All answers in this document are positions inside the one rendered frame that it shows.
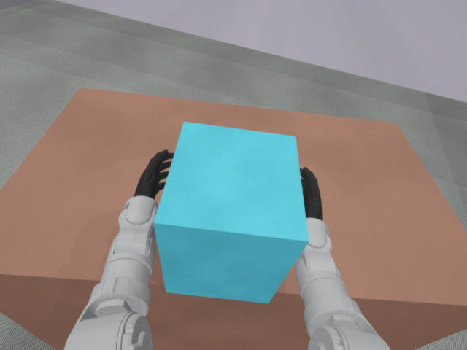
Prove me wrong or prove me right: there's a robot left upper arm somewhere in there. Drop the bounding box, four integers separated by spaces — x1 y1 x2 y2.
65 311 153 350

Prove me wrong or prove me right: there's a robot right forearm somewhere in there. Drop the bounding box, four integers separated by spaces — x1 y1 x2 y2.
296 218 380 337

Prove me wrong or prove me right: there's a right robot hand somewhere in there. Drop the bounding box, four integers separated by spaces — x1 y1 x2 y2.
300 167 323 220

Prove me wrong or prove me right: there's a robot right upper arm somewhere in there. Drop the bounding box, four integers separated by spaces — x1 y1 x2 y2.
308 323 390 350

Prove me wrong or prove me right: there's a robot left forearm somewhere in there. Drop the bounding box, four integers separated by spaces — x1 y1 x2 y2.
64 195 158 350

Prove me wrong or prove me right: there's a carton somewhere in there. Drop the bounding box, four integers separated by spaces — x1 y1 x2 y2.
154 122 309 304

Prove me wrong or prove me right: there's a left robot hand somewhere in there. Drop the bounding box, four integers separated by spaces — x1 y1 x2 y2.
134 149 174 200

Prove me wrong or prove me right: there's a pedestal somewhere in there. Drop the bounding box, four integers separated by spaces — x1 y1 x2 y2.
0 87 467 350

